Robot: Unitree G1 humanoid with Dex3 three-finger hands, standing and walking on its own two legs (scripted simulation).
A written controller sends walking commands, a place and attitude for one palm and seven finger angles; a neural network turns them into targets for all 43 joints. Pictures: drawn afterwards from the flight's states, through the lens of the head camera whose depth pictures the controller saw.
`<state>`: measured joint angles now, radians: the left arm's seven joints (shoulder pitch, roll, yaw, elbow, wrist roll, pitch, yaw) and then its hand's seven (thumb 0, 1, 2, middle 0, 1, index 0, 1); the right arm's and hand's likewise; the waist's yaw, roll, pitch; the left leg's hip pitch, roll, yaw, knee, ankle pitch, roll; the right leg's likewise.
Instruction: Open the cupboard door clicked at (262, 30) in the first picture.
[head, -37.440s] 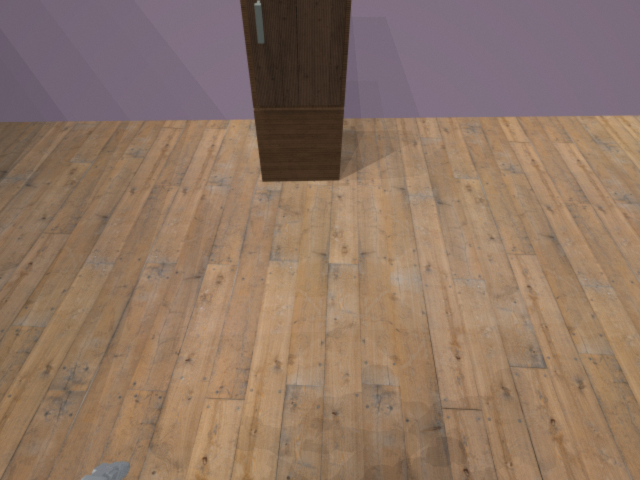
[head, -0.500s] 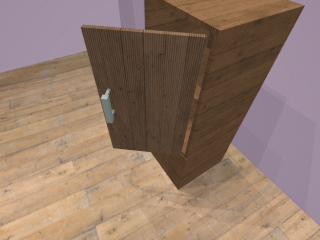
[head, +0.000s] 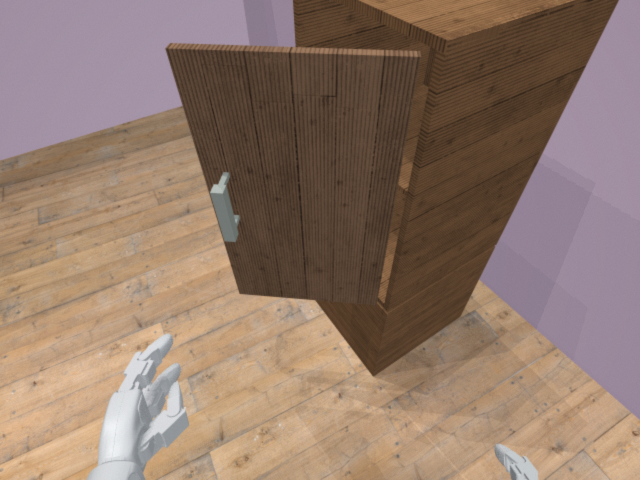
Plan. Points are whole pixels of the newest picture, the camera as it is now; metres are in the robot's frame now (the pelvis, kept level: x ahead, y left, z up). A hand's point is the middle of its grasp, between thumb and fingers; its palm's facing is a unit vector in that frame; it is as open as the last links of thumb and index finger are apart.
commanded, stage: raise the hand with hooked fingers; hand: left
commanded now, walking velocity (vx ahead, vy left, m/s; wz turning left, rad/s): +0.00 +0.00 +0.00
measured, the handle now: (228, 207) +0.57 +0.18 -0.01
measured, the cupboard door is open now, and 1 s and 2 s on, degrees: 51 51 51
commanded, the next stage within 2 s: move the hooked fingers beside the handle in 1.90 s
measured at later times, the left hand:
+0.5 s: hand (173, 426) +0.20 +0.19 -0.03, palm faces -0.10 -0.99 -0.04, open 10.3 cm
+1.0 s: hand (126, 397) +0.23 +0.25 -0.01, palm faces -0.07 -1.00 -0.04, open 13.2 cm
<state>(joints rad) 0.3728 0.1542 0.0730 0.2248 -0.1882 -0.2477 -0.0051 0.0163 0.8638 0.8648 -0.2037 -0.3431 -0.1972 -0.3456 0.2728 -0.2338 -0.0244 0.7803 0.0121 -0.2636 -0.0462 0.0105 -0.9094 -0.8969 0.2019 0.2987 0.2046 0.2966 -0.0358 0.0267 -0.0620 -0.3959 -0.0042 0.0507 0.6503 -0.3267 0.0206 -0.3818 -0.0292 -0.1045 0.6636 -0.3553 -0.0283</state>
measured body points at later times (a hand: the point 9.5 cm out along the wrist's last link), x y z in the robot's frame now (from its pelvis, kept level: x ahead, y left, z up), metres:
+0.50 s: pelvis -0.03 -0.01 -0.08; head +0.04 -0.01 +0.37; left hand +0.20 +0.25 -0.03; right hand +0.15 -0.23 -0.16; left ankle +0.00 +0.10 -0.72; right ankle -0.01 -0.10 -0.72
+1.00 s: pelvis -0.03 +0.02 -0.05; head +0.04 +0.04 +0.39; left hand +0.23 +0.31 -0.01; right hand +0.14 -0.23 -0.12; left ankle +0.00 +0.10 -0.72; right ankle -0.01 -0.10 -0.72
